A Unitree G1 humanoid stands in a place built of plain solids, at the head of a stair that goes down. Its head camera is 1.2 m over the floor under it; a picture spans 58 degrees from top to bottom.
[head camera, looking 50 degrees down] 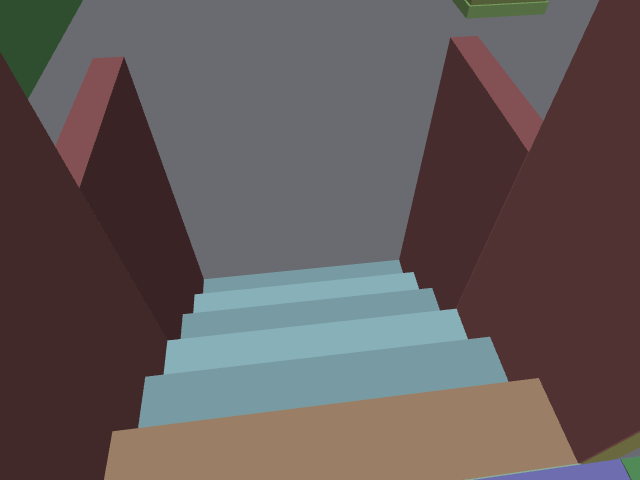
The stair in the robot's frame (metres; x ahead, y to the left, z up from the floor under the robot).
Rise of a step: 0.18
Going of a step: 0.23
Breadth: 1.20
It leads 7 degrees to the left of straight ahead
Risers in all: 6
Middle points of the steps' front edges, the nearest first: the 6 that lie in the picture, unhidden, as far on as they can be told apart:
0.42 -0.04 0.00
0.65 -0.01 -0.18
0.87 0.02 -0.37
1.10 0.05 -0.55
1.32 0.07 -0.73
1.55 0.10 -0.92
